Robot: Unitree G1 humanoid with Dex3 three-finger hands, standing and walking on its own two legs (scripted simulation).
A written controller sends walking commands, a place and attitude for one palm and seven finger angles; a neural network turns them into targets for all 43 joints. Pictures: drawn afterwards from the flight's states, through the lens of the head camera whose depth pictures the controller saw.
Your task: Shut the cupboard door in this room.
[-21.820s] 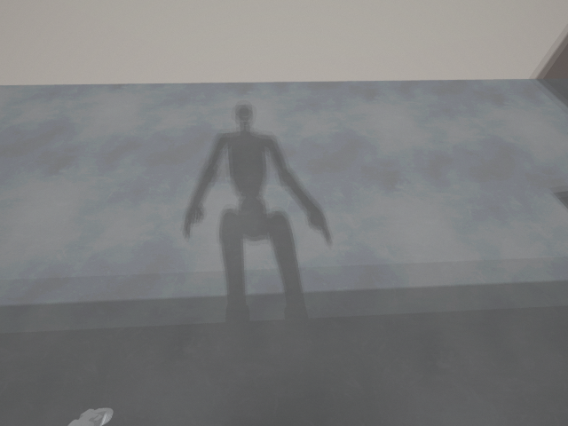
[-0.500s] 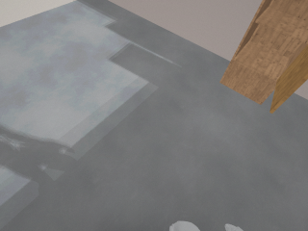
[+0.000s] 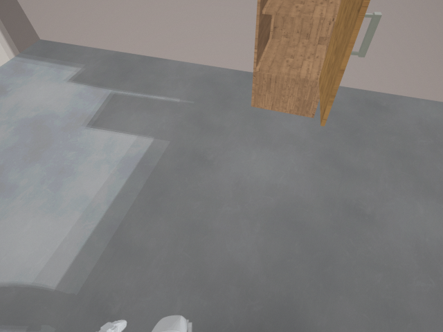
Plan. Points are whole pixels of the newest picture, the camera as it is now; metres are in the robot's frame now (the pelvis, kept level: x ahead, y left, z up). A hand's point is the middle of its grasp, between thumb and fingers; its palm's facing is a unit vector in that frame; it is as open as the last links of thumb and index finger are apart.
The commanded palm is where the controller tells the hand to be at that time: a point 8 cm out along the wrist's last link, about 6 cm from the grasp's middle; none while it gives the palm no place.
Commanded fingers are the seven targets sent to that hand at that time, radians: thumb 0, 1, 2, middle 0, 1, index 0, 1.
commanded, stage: turn or walk to find it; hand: left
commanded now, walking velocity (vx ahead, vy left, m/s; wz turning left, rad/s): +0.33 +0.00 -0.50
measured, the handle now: (363, 35) +1.09 -0.49 -0.04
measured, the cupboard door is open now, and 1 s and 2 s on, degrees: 97 97 97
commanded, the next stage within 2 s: stand and wait in 0.80 s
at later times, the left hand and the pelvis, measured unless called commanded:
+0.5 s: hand (120, 286) +0.23 +0.25 -0.17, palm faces -0.18 -0.96 -0.19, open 7.4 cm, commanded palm none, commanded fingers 0.00 0.90 0.90 -0.20 -0.30 -0.20 -0.30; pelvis +0.17 +0.05 +0.00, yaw -14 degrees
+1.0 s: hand (213, 176) +0.54 +0.06 -0.16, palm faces -0.38 -0.90 -0.21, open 7.2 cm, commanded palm none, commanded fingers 0.00 0.90 0.90 -0.20 -0.30 -0.20 -0.30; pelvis +0.37 -0.07 +0.00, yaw -23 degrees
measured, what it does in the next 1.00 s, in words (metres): walks ahead, turning right: left foot, then right foot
